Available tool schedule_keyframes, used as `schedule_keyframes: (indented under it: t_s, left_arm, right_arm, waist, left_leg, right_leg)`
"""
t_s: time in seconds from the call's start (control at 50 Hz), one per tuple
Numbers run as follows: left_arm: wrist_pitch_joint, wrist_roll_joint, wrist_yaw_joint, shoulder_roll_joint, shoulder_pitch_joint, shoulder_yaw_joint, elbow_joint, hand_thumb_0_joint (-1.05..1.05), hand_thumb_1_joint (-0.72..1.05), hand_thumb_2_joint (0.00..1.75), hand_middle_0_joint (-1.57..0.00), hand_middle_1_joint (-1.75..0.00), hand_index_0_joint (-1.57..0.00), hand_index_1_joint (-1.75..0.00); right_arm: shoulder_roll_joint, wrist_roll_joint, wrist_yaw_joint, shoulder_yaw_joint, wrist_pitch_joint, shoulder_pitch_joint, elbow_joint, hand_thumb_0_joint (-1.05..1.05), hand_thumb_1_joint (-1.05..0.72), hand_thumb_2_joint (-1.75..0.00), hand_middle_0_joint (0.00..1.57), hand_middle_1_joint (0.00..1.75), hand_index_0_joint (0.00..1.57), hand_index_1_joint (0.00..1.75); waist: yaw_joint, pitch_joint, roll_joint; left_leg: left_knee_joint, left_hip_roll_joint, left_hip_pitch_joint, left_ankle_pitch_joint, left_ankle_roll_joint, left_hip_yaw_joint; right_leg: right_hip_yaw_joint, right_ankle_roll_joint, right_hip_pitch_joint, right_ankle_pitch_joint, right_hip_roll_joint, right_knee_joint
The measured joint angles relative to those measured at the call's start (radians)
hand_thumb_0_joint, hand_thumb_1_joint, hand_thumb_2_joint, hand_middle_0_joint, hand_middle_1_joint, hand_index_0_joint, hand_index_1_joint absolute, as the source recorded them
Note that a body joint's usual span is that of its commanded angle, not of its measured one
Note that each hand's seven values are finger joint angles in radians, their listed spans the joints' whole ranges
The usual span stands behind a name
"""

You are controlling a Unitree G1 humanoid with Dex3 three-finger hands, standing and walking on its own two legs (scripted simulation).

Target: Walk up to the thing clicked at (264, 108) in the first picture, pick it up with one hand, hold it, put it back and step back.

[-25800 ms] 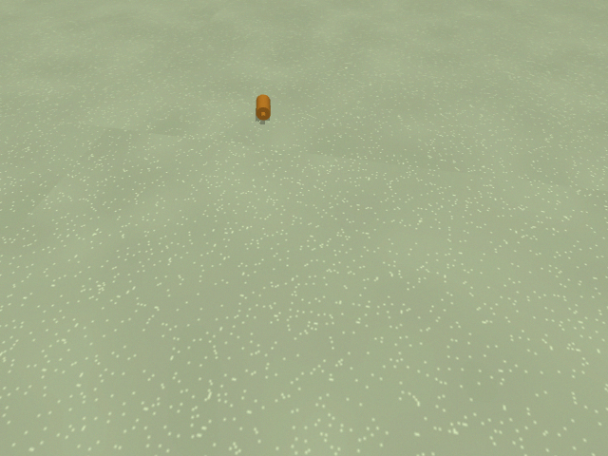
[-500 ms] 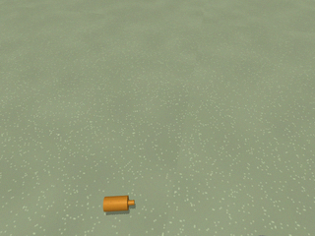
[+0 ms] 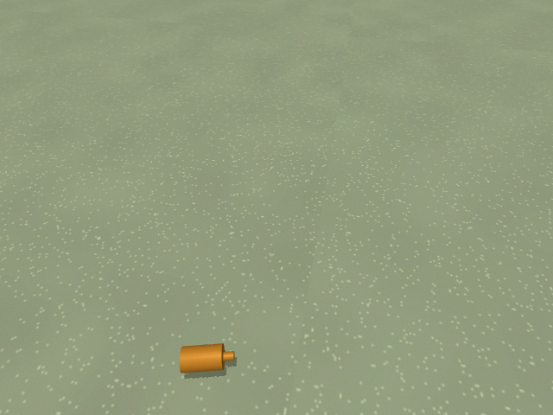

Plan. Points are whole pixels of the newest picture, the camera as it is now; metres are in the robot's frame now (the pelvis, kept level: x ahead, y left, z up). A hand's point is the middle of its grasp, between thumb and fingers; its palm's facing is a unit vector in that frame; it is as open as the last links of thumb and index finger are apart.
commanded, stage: stand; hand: left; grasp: from above
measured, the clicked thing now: (208, 357) +0.43 +0.25 -0.74
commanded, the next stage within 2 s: rise first in 0.72 s
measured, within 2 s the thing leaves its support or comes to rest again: neither
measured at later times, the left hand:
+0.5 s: hand out of the picture +0.09 +0.25 -0.15, palm faces -0.03 -0.94 -0.34, open 7.4 cm
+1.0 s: hand out of the picture +0.15 +0.25 -0.16, palm faces +0.01 -0.94 -0.33, open 8.5 cm
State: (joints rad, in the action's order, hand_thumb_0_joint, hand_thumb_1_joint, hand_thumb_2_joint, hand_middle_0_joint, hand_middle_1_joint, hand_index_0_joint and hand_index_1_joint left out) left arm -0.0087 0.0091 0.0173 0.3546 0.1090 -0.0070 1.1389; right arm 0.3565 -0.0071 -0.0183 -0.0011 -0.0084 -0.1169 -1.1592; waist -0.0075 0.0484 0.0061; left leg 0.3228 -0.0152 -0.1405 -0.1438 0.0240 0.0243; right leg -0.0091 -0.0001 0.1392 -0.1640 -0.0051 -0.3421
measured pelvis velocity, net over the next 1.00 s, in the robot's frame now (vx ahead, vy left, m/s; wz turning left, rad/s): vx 0.00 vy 0.00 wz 0.00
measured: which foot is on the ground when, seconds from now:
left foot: down 0.00-1.00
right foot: down 0.00-1.00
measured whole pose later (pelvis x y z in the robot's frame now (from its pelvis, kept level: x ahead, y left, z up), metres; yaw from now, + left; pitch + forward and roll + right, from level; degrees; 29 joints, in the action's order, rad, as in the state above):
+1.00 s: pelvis +0.00 +0.00 -0.01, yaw +0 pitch +3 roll +0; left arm -0.03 0.05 0.02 0.33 -0.04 0.11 1.10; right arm 0.29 0.03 0.03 0.01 -0.05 -0.18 -0.86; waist -0.02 0.03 0.00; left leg 0.51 -0.02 -0.34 -0.23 0.02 0.03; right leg -0.02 -0.01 0.33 -0.24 0.00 -0.52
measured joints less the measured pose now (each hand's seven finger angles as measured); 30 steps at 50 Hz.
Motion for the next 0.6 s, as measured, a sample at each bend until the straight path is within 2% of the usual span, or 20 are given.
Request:
schedule_keyframes:
  t_s: [0.6]
  left_arm:
    - [0.000,0.000,-0.005,-0.003,-0.008,0.001,-0.007,0.01,0.90,0.90,-0.20,-0.30,-0.21,-0.30]
  right_arm:
    - [0.000,0.001,0.007,-0.008,-0.001,0.015,0.020,0.01,-0.90,-0.90,0.20,0.30,0.20,0.30]
  waist:
    - [0.004,0.002,0.003]
  left_leg:
    - [-0.010,-0.006,0.022,-0.017,0.005,0.003]
  right_leg:
    - [-0.003,-0.004,-0.027,-0.013,0.006,0.018]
